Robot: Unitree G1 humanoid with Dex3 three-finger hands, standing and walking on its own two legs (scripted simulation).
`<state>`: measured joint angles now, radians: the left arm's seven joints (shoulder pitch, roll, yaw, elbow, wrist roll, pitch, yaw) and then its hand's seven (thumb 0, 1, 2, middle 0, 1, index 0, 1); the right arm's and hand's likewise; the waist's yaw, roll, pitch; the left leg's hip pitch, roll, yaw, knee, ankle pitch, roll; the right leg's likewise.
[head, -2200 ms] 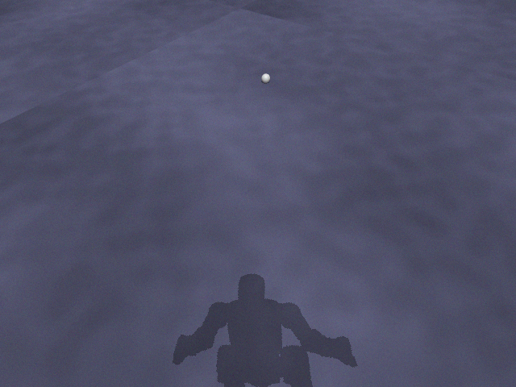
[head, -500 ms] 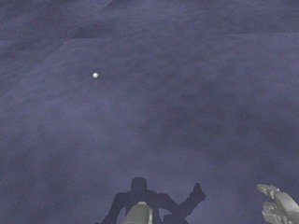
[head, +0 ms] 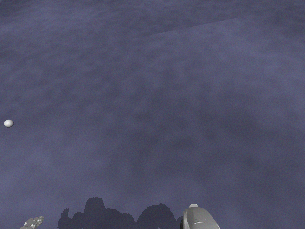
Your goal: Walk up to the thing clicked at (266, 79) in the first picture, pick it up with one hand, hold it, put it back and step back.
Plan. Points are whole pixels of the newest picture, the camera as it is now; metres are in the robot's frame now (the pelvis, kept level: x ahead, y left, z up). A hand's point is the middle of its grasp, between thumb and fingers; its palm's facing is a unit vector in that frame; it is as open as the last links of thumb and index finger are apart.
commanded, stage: walk up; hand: left
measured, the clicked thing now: (8, 123) +1.21 +1.23 -0.73
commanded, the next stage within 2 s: none
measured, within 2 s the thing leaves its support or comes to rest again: neither
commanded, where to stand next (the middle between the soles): +0.79 +1.38 m, yaw -49 degrees
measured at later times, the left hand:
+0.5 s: hand (7, 190) +0.35 +0.53 -0.16, palm faces -0.22 -0.78 -0.59, open 7.4 cm
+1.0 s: hand out of the picture +0.60 +0.64 -0.11, palm faces -0.31 -0.72 -0.63, open 7.4 cm
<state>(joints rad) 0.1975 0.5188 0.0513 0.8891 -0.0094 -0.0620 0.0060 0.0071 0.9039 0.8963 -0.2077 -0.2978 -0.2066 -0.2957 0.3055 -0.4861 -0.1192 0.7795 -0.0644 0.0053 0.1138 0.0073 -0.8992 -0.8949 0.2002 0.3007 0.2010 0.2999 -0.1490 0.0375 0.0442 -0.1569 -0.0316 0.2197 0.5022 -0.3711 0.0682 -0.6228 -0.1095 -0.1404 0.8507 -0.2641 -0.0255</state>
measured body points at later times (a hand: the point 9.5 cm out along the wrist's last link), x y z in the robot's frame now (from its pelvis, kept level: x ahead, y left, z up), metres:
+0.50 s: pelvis +0.26 +0.20 -0.04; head +0.28 +0.19 +0.41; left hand +0.37 +0.56 -0.12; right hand +0.34 -0.15 -0.12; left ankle +0.35 +0.33 -0.73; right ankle +0.19 -0.03 -0.70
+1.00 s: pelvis +0.42 +0.36 -0.02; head +0.43 +0.31 +0.42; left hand +0.62 +0.67 -0.07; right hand +0.41 +0.02 -0.15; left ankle +0.50 +0.51 -0.67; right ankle +0.42 +0.18 -0.73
